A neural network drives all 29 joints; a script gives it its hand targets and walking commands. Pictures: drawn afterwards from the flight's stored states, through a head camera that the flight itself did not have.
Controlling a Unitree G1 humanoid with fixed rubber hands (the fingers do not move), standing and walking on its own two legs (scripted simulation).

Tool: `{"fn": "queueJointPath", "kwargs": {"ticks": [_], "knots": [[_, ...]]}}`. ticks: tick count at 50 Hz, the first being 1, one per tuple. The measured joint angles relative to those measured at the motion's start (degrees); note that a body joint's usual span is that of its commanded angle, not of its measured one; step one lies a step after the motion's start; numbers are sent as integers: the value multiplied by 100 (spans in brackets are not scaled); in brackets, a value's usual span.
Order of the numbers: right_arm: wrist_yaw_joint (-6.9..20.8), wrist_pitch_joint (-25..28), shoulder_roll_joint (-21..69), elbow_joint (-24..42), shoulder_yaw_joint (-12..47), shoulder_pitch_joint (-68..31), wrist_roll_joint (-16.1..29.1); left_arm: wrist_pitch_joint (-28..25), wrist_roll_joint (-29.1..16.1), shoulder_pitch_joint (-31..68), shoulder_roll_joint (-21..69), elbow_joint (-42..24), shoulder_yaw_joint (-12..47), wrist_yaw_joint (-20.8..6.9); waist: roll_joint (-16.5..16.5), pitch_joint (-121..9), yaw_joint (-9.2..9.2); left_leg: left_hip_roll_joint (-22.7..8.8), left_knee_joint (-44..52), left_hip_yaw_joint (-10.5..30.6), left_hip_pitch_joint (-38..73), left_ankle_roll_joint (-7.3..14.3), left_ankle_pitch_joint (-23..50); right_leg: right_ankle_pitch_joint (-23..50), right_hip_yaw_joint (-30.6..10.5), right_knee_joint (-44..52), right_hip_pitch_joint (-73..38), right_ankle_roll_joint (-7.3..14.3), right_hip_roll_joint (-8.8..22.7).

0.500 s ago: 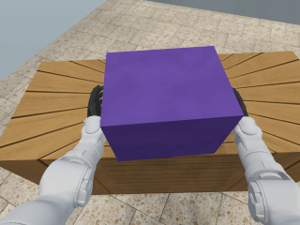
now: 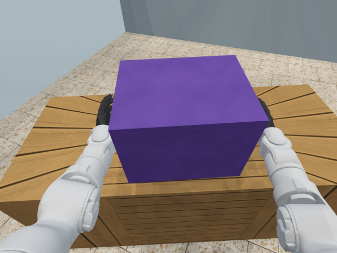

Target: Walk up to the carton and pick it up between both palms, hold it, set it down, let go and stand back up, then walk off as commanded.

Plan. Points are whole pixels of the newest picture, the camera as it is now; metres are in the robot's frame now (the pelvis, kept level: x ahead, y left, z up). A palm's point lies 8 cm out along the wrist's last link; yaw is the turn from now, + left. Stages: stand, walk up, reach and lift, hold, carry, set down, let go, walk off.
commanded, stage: reach and lift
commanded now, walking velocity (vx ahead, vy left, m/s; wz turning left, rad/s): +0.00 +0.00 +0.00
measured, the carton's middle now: (181, 119) +0.44 -0.01 +0.09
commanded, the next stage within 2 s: hold in 1.66 s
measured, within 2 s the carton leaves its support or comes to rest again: neither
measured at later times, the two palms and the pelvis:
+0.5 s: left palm (88, 118) +0.37 +0.21 +0.15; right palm (264, 124) +0.37 -0.20 +0.14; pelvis +0.00 +0.01 +0.01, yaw +0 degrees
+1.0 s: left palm (88, 118) +0.37 +0.21 +0.15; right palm (265, 117) +0.37 -0.20 +0.16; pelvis +0.00 +0.01 +0.01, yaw +0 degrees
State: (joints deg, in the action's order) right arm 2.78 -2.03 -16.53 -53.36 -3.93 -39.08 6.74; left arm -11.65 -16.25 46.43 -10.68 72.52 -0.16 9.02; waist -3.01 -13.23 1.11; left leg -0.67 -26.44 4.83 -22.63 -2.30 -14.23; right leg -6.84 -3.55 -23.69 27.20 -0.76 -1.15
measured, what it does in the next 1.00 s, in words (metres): stands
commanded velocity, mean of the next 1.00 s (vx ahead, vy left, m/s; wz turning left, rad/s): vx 0.00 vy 0.00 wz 0.00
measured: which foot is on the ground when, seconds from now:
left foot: down 0.00-1.00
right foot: down 0.00-1.00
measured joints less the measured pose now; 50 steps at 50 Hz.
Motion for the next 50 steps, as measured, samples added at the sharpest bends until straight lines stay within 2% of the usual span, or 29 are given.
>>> {"fn": "queueJointPath", "kwargs": {"ticks": [8, 16, 21, 26, 33, 43, 50], "knots": [[-123, -372, 15, 652, 1, 317, 169, 765, 10, -274, -16, -1036, -224, -35, 1, 112, -33, 0, 254, 0, 529, 52, 13, 59, 0, 374, -593, -35, 23], [-171, -890, 42, 1206, 78, 534, 340, 1722, 384, -895, -15, -2339, -452, -35, 1, 259, -63, 0, 359, 0, 936, 82, 15, 140, 0, 648, -1083, -51, 35], [-197, -1160, 103, 1478, 80, 640, 343, 2231, 604, -1130, -15, -2891, -564, -47, 1, 263, -96, 0, 359, 0, 1059, 86, 26, 186, 1, 713, -1237, -54, 37], [-208, -1317, 155, 1465, 73, 611, 343, 2580, 836, -1134, -15, -3040, -741, -179, 2, 265, -168, 0, 365, 0, 1138, 86, 67, 236, 1, 732, -1321, -54, 37], [-116, -1390, 267, 1149, -104, 361, 281, 2770, 1037, -1134, -12, -3043, -983, -375, 3, 279, -296, 0, 420, 0, 1171, 86, 159, 303, 1, 732, -1329, -51, 38], [-47, -1390, 371, 803, -193, -83, 50, 2831, 1130, -1090, -1, -3043, -1341, -461, 3, 289, -308, 0, 511, 0, 1208, 86, 205, 312, 1, 742, -1329, -46, 41], [-54, -1410, 382, 759, -193, -119, 33, 2922, 1166, -1065, -1, -3044, -1379, -463, 7, 290, -309, 0, 597, 0, 1208, 85, 204, 307, 1, 825, -1329, -46, 48]]}}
